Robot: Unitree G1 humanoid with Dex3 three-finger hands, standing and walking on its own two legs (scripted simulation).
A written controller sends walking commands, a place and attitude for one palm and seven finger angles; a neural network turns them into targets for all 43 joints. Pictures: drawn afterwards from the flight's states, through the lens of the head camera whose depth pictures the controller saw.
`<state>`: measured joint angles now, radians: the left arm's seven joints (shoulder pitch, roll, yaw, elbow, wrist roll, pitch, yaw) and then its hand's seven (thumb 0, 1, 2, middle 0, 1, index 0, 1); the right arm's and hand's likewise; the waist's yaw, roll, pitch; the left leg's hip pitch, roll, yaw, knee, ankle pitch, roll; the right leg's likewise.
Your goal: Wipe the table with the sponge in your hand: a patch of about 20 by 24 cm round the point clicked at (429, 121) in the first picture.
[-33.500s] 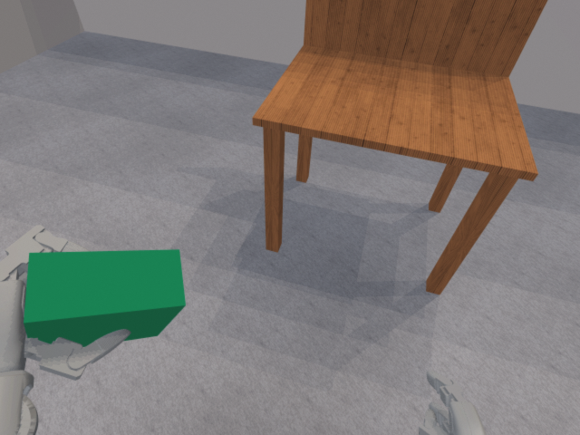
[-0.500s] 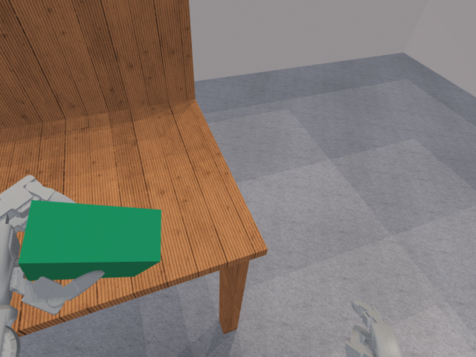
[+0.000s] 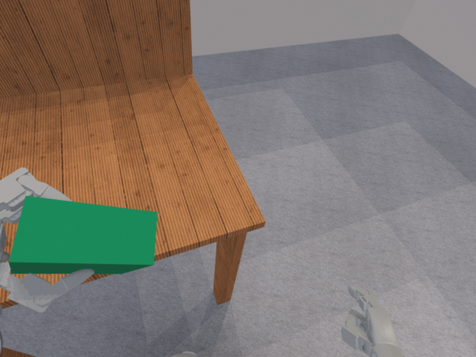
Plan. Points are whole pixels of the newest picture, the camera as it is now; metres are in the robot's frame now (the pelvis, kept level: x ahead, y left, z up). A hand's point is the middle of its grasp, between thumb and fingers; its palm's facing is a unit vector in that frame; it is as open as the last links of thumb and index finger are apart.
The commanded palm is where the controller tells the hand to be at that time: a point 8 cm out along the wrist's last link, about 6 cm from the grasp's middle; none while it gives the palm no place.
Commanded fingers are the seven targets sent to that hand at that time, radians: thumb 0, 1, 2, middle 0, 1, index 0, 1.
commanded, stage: step back with the hand held close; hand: left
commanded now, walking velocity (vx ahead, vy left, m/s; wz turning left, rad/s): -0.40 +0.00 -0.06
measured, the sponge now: (103, 244) +0.23 +0.19 +0.13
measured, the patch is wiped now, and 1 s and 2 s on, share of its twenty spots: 1.00 1.00 1.00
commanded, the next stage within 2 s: stop stepping back and stand still in 0.22 s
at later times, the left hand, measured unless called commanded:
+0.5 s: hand out of the picture +0.10 +0.22 +0.16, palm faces +0.32 -0.86 -0.40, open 10.3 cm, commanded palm +0.04 +0.27 +0.19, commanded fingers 0.00 0.10 1.30 -1.20 -1.60 -1.20 -1.60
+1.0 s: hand out of the picture +0.02 +0.22 +0.16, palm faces +0.43 -0.83 -0.37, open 10.3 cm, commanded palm -0.04 +0.27 +0.19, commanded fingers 0.00 0.10 1.30 -1.20 -1.60 -1.20 -1.60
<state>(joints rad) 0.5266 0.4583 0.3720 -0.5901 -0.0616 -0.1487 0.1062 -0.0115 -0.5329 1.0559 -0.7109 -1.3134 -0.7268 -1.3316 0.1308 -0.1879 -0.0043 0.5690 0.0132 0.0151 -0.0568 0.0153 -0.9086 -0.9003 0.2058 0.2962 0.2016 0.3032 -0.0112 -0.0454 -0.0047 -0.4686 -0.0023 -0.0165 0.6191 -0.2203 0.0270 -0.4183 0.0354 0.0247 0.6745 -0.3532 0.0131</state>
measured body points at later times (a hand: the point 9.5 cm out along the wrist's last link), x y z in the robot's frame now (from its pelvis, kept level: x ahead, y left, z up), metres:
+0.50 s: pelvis -0.12 -0.01 +0.01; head -0.11 +0.01 +0.46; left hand +0.08 +0.27 +0.18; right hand +0.03 -0.27 -0.06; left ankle -0.18 +0.12 -0.71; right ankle -0.11 -0.14 -0.73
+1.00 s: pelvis -0.18 -0.02 -0.01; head -0.21 -0.03 +0.44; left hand -0.01 +0.27 +0.18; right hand -0.03 -0.24 -0.10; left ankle -0.19 +0.12 -0.71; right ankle -0.14 -0.10 -0.73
